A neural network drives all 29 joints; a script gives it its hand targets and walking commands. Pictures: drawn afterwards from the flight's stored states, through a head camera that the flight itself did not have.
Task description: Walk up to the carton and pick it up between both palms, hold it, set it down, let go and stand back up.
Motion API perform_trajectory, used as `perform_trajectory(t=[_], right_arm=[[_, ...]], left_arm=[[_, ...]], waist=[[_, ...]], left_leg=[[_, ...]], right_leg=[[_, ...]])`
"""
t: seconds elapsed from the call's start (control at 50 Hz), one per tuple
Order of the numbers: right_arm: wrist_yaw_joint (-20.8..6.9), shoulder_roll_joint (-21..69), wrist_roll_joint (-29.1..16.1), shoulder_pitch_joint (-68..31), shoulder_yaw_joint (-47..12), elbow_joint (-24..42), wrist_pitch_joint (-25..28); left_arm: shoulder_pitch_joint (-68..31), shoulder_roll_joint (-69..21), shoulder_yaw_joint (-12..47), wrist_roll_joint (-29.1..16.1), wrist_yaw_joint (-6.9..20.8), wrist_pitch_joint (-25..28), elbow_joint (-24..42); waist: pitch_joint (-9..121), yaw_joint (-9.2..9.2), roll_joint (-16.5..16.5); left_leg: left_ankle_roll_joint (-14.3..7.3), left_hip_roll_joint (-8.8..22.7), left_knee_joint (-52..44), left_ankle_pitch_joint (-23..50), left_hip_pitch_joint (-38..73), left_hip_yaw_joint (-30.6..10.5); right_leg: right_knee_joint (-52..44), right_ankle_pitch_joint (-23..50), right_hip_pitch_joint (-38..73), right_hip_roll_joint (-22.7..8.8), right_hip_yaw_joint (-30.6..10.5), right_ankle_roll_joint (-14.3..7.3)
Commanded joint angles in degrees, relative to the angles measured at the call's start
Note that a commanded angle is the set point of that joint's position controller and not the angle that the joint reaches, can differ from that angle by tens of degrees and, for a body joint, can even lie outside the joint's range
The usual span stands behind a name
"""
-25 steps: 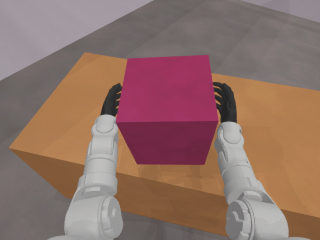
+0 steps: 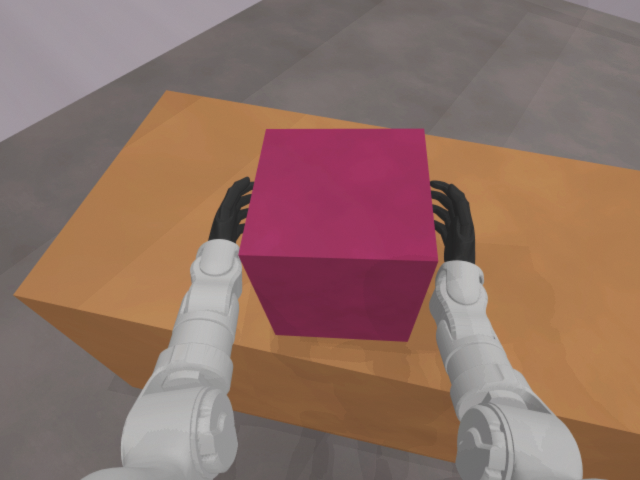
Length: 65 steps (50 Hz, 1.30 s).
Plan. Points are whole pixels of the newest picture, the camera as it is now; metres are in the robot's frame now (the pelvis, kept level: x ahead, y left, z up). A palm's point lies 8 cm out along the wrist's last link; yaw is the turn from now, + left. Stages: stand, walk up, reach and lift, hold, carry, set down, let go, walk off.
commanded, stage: set down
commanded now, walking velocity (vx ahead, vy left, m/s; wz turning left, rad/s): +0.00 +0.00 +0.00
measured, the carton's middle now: (341, 242) +0.42 -0.02 +0.01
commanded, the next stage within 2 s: none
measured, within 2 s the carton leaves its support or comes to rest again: rests again in 0.92 s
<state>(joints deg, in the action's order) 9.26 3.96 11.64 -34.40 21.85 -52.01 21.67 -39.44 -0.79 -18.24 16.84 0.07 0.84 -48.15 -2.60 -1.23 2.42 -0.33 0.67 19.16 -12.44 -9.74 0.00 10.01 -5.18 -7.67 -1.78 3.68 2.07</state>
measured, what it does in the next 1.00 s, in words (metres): stands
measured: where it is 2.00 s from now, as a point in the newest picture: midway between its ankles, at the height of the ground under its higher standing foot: outside the picture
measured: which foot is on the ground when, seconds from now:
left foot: down 0.00-1.00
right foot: down 0.00-1.00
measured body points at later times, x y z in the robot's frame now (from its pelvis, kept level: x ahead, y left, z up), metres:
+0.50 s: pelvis +0.00 -0.01 +0.00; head +0.08 +0.01 +0.44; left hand +0.43 +0.13 +0.02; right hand +0.40 -0.17 +0.04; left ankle -0.03 +0.10 -0.75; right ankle -0.01 -0.15 -0.75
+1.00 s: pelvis +0.01 +0.00 -0.01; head +0.12 +0.03 +0.43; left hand +0.45 +0.13 +0.00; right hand +0.41 -0.17 +0.00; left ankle -0.03 +0.10 -0.75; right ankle -0.01 -0.15 -0.75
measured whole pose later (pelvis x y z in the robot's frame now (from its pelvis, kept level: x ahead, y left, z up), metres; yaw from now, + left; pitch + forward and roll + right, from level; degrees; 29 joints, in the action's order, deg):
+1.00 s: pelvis +0.01 +0.00 -0.01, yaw +0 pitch +18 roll -2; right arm 9.6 4.9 22.0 -40.6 35.4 -63.1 28.6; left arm -50.3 3.5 -21.4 16.0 -2.5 21.3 -73.2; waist 5.2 -2.7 0.4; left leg -0.4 1.0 24.5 -13.7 -28.5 -1.0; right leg 14.1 -6.1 -25.4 -1.6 4.9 1.9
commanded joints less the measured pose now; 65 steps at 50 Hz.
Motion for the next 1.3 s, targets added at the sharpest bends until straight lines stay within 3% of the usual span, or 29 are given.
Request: perform_trajectory(t=[0.0,0.12,0.18,0.22,0.28,0.38,0.44,0.46,0.48,0.5,0.56,0.62,0.68,0.74,0.8,0.84,0.88,0.92,0.94,1.0,1.06,1.14,1.22,1.24,1.28], right_arm=[[-8.45,30.47,6.78,-33.74,-16.67,1.58,2.06],[-9.16,30.50,11.92,-32.94,-8.90,-2.58,-0.57],[-9.70,31.11,13.33,-32.48,-7.37,-4.03,-1.86],[-9.55,31.60,14.19,-31.51,-5.10,-4.66,-2.46],[-9.60,33.36,15.54,-30.68,-5.29,-4.29,-3.06],[-9.34,35.64,17.75,-32.84,-5.03,-2.93,-0.87],[-9.41,37.04,18.20,-34.57,-6.25,-2.86,1.57],[-9.42,37.20,18.17,-33.86,-6.90,-4.35,2.50],[-9.47,37.06,18.00,-34.38,-7.59,-4.50,3.66],[-9.39,37.58,18.16,-32.75,-7.75,-7.35,3.73],[-9.02,37.56,18.76,-31.43,-7.95,-8.85,4.32],[-8.92,37.28,17.76,-30.40,-7.67,-10.86,4.04],[-8.94,37.34,16.80,-30.04,-8.29,-12.87,4.60],[-8.91,36.82,17.02,-29.95,-8.17,-14.00,5.85],[-9.23,34.49,17.14,-29.77,-5.98,-16.04,6.75],[-9.29,33.81,17.20,-30.79,-5.52,-15.87,7.07],[-9.38,32.81,17.42,-31.72,-5.41,-15.78,7.59],[-9.28,33.05,17.50,-32.53,-5.34,-14.74,8.09],[-9.43,32.58,17.55,-33.63,-4.96,-14.15,8.52],[-9.70,33.02,17.47,-34.03,-4.60,-14.17,8.23],[-9.93,32.25,18.63,-33.33,-3.25,-16.00,7.90],[-9.69,32.90,20.91,-32.61,-1.01,-17.19,7.23],[-9.69,34.57,22.36,-32.27,0.80,-17.18,6.70],[-9.75,34.02,22.35,-32.43,0.79,-16.25,6.75],[-9.66,34.65,23.07,-33.36,1.35,-15.77,6.01]], left_arm=[[-37.51,-32.72,17.27,0.09,5.18,9.20,4.30],[-37.70,-30.37,9.31,2.17,6.65,10.00,-4.56],[-38.64,-28.42,6.09,2.89,7.09,10.44,-7.22],[-39.04,-27.81,4.72,3.37,7.57,10.63,-8.50],[-39.50,-26.01,2.70,4.36,8.21,11.29,-9.00],[-43.24,-26.12,4.21,3.00,7.27,15.13,-8.93],[-44.98,-27.21,5.74,2.40,6.44,17.98,-9.43],[-45.01,-27.81,6.84,2.63,5.98,18.87,-9.40],[-44.07,-28.05,7.49,2.02,5.52,19.75,-10.21],[-43.20,-27.35,7.27,2.91,5.37,20.42,-11.30],[-40.37,-26.55,6.10,3.51,5.64,21.42,-14.78],[-38.05,-26.18,4.82,3.89,6.18,21.01,-17.62],[-38.63,-26.15,5.77,3.25,6.01,21.89,-18.63],[-39.71,-27.49,7.85,2.86,5.30,23.28,-19.17],[-39.58,-28.94,9.85,2.67,4.34,23.93,-19.79],[-39.35,-29.05,9.29,3.01,4.15,24.21,-20.13],[-37.74,-28.75,8.73,3.67,4.14,24.12,-22.24],[-38.03,-28.26,8.30,3.36,4.40,24.77,-22.13],[-38.07,-28.82,8.50,3.45,4.21,24.98,-23.14],[-37.34,-26.57,5.33,4.67,4.46,25.44,-25.34],[-37.52,-25.83,5.42,4.18,4.65,26.09,-26.51],[-39.19,-24.40,3.55,4.43,5.18,26.81,-28.26],[-40.86,-23.21,2.80,4.13,5.63,27.69,-29.02],[-41.03,-22.87,2.28,4.17,5.46,27.90,-28.43],[-41.57,-21.73,0.85,4.93,5.74,27.70,-29.55]], waist=[[36.48,-0.58,-7.08],[29.92,-0.98,-3.64],[28.44,-0.07,-3.07],[27.61,-1.21,-2.81],[28.03,-0.57,-2.72],[36.44,-0.94,-2.48],[41.36,-0.68,-3.32],[43.69,-1.24,-4.82],[46.34,-0.30,-5.12],[45.21,-0.56,-5.23],[44.53,-0.85,-3.37],[39.83,-1.27,-3.15],[41.49,-0.86,-3.27],[43.06,-1.66,-5.58],[43.71,-2.38,-9.00],[43.65,-2.32,-8.85],[42.81,-2.21,-9.31],[43.60,-2.17,-7.68],[44.35,-1.83,-8.43],[41.77,-0.14,-6.74],[41.26,-1.55,-6.76],[41.64,-2.69,-4.01],[42.42,-3.23,-3.79],[41.91,-2.61,-4.64],[40.71,-2.92,-3.16]], left_leg=[[5.99,0.04,1.31,33.67,6.46,4.67],[4.16,-0.58,-2.60,18.99,-0.02,5.48],[3.07,-0.54,-3.69,17.02,-1.94,5.80],[3.12,-0.55,-3.88,16.51,-2.93,5.93],[2.28,-1.40,-4.37,14.33,-6.94,6.82],[2.42,-1.32,-2.96,17.54,-7.97,6.44],[3.10,-1.23,-1.11,23.30,-9.50,6.20],[3.93,-1.09,-0.02,26.08,-9.23,6.04],[4.23,-0.91,0.81,28.46,-9.83,5.95],[4.05,-1.01,0.91,27.48,-11.71,5.81],[3.24,-0.96,0.88,28.01,-14.97,5.27],[2.92,-0.85,0.47,28.14,-15.40,4.70],[3.55,-0.23,2.45,33.59,-13.24,4.39],[4.91,0.40,4.39,38.30,-11.12,3.75],[6.32,2.07,7.63,47.02,-2.46,1.85],[6.56,1.93,8.48,46.98,-0.79,2.32],[6.34,1.72,8.08,43.62,-3.76,2.39],[5.83,1.16,7.57,39.26,-7.48,2.53],[5.85,1.07,7.22,38.81,-8.88,2.41],[4.66,0.70,6.14,34.56,-11.73,3.25],[4.77,0.64,5.07,30.82,-12.70,3.40],[3.79,0.09,3.53,24.07,-14.62,3.82],[3.10,-0.21,2.45,18.72,-17.51,3.96],[3.06,-0.45,2.17,18.34,-18.51,3.79],[2.25,-0.76,1.22,14.80,-21.03,4.49]], right_leg=[[5.00,17.35,12.64,3.78,3.89,-2.21],[4.02,10.20,13.32,2.75,3.31,-1.96],[4.82,10.64,14.68,2.22,2.77,-1.28],[4.84,11.02,15.17,2.02,2.87,-1.22],[6.01,13.44,17.97,1.31,2.26,-0.47],[8.40,19.83,19.28,1.18,2.11,-0.06],[10.55,26.17,20.70,1.37,2.06,0.21],[11.44,28.86,20.69,1.39,2.39,-0.35],[12.10,30.98,20.63,1.59,2.75,-0.44],[12.36,31.59,21.49,1.21,2.05,-0.56],[13.69,36.86,21.95,0.77,1.84,-0.10],[13.32,35.59,20.32,0.56,1.77,-0.06],[13.55,36.50,17.63,1.24,2.00,-0.64],[13.32,34.29,13.16,1.66,2.45,-1.34],[11.42,26.57,2.42,3.00,3.66,-2.89],[10.25,24.42,-0.11,3.62,3.87,-3.18],[10.26,24.65,1.18,3.17,3.58,-3.22],[11.30,25.73,3.84,2.79,3.24,-2.82],[11.95,26.15,4.46,2.53,3.14,-3.03],[12.28,26.03,6.97,2.05,2.20,-2.49],[11.93,23.11,6.44,1.84,2.78,-2.39],[11.60,21.65,6.60,1.85,2.86,-1.73],[11.83,19.58,6.30,1.07,2.47,-1.55],[12.24,20.39,6.96,0.89,2.32,-1.53],[12.17,20.08,9.34,0.51,1.91,-1.00]])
